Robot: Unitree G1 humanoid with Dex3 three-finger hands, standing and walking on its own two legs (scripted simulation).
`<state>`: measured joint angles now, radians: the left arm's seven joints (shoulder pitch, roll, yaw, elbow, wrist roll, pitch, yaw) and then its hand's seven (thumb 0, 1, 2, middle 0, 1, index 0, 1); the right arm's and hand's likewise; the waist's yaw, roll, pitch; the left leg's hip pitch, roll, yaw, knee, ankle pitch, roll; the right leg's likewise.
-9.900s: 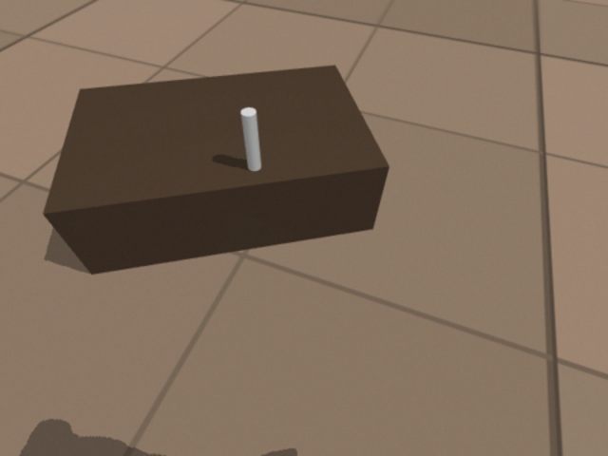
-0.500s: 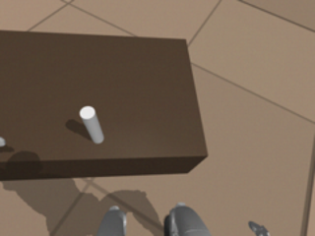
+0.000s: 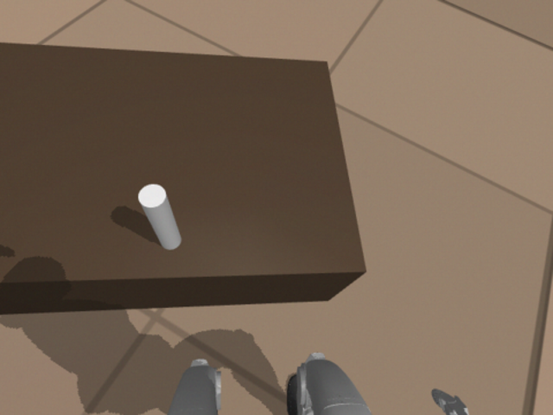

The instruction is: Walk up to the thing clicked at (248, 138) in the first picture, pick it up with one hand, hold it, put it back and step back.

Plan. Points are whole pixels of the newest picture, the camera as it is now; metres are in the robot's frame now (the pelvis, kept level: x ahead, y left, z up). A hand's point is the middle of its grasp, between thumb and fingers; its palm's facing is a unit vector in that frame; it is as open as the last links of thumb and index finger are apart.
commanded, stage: go down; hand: left
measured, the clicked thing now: (162, 221) +0.47 +0.20 -0.23
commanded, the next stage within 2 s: none
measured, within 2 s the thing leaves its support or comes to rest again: neither
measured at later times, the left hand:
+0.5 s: hand out of the picture +0.40 +0.39 +0.04, palm faces +0.21 -0.97 -0.09, open 17.2 cm
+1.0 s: hand out of the picture +0.42 +0.40 +0.04, palm faces +0.21 -0.98 -0.07, open 17.2 cm
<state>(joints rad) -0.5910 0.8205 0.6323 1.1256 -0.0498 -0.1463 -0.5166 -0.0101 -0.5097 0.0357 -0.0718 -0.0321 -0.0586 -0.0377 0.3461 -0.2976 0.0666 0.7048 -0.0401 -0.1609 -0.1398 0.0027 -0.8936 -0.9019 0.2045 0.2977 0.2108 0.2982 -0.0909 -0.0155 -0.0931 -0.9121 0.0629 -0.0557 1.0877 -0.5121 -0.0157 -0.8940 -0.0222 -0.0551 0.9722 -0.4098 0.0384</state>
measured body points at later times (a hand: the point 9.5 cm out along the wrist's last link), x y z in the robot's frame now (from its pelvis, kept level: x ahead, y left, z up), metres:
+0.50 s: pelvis -0.01 +0.00 -0.01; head +0.13 +0.05 +0.42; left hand +0.39 +0.44 +0.05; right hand +0.04 -0.28 -0.10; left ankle +0.00 +0.12 -0.67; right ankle +0.03 -0.15 -0.67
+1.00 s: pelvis -0.01 +0.01 -0.02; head +0.14 +0.06 +0.41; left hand +0.40 +0.45 +0.05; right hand +0.04 -0.27 -0.11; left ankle +0.00 +0.12 -0.67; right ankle +0.03 -0.15 -0.67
